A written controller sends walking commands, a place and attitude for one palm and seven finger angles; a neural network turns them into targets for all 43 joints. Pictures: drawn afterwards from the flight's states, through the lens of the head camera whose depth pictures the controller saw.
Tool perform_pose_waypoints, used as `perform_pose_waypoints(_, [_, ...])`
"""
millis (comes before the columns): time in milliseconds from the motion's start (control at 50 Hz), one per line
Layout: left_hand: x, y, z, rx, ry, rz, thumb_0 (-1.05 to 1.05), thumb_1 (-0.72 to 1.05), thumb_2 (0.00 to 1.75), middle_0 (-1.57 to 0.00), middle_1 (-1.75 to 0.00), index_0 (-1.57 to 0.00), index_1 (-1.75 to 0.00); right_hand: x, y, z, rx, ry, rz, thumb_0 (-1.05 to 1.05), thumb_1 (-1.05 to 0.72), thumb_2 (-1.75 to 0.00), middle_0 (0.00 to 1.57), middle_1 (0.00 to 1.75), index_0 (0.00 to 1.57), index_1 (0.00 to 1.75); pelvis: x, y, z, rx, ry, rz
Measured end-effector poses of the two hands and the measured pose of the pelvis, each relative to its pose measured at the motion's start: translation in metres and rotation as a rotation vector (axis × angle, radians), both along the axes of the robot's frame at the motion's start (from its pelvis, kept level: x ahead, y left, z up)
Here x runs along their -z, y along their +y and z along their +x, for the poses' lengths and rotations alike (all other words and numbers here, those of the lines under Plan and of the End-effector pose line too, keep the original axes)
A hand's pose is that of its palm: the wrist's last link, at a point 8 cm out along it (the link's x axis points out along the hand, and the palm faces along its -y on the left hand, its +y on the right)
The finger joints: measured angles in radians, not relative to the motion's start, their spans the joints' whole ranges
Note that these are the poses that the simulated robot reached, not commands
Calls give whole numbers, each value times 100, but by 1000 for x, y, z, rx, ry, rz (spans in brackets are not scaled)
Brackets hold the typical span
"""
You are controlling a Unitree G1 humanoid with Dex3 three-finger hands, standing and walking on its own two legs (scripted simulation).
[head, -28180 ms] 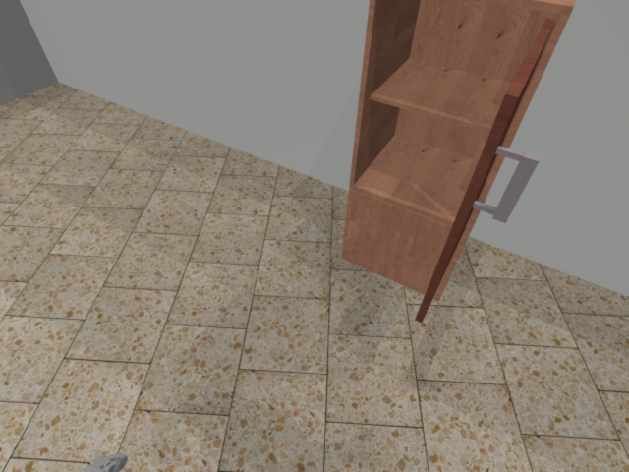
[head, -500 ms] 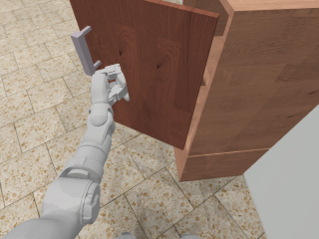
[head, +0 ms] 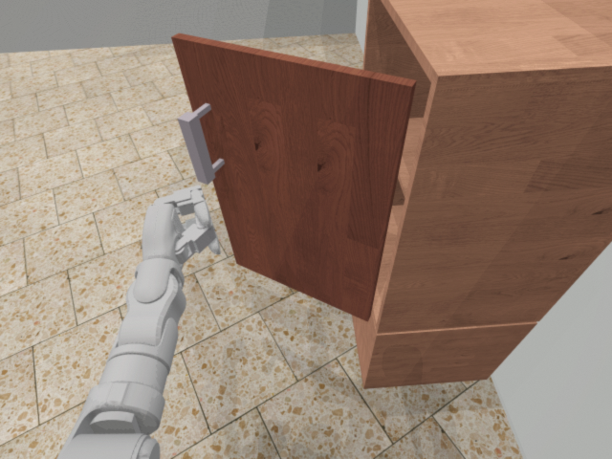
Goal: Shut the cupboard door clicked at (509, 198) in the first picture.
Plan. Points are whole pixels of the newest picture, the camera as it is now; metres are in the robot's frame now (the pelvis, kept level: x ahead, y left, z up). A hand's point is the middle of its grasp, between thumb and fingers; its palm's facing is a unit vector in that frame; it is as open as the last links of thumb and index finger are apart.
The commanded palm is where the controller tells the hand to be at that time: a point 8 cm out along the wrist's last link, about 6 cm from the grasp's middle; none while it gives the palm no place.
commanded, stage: draw the hand back to the body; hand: left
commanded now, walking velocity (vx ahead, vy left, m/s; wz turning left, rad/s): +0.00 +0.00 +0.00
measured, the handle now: (205, 144) +0.62 +0.20 +0.09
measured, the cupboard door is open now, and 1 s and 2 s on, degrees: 58 58 58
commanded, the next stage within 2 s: step back with the hand held close in 1.24 s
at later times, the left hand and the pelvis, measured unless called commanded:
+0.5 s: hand (94, 294) +0.26 +0.23 +0.16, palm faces +0.26 -0.93 -0.26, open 3.6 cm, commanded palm +0.22 +0.27 +0.17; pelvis +0.00 +0.02 +0.02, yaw +1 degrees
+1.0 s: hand out of the picture +0.18 +0.30 +0.19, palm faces +0.52 -0.76 -0.40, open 7.0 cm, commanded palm +0.14 +0.33 +0.20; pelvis +0.01 +0.02 +0.03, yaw +2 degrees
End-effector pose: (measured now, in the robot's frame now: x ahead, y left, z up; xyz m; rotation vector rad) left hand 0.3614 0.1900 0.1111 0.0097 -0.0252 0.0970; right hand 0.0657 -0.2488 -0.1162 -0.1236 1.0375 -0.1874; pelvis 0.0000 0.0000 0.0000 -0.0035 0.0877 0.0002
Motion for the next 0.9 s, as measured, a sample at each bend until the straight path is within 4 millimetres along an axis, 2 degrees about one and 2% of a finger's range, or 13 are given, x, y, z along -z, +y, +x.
perform_pose_waypoints(80, [-19,10,-22,8,-71,-1,2,90,90,-130,-150,-130,-150,-17,-2,34,-33,-119,-41,2,-90,-90,20,30,20,30,-3,2,-4,-7,-34,-2])
perform_pose_waypoints(160, [-37,18,-43,36,-119,19,2,90,90,-129,-148,-129,-149,-36,4,70,-72,-247,-46,2,-90,-90,20,30,20,30,-6,5,-7,-12,-61,-1])
perform_pose_waypoints(240, [-40,29,-67,26,-85,107,2,90,90,-124,-142,-123,-143,-55,19,99,-96,-333,-35,2,-90,-90,20,30,20,30,-11,7,-8,-14,-94,3])
perform_pose_waypoints(320, [-35,44,-93,-20,-35,170,2,90,90,-116,-134,-116,-134,-69,37,115,-125,-369,-27,1,-90,-90,20,30,20,30,-17,10,-9,-18,-122,0])
perform_pose_waypoints(400, [-36,61,-114,-82,-8,210,2,90,90,-106,-123,-106,-124,-72,53,120,-167,-363,-18,1,-90,-90,20,30,20,30,-21,14,-9,-23,-145,-3])
perform_pose_waypoints(580, [-70,94,-150,-203,-70,303,2,90,90,-83,-97,-82,-98,-57,75,112,-204,-297,23,1,-90,-90,20,30,20,30,-26,23,-1,-23,-169,-1])
perform_pose_waypoints(760, [-71,121,-187,-293,-13,377,2,90,90,-58,-70,-58,-71,-53,65,106,-177,-266,5,2,-90,-90,20,30,21,30,-27,24,7,-18,-173,-2])
perform_pose_waypoints(900, [-93,139,-219,-394,-54,468,2,89,90,-39,-50,-39,-50,-60,54,118,-172,-318,-24,2,-90,-90,20,30,20,30,-26,23,11,-20,-176,-4])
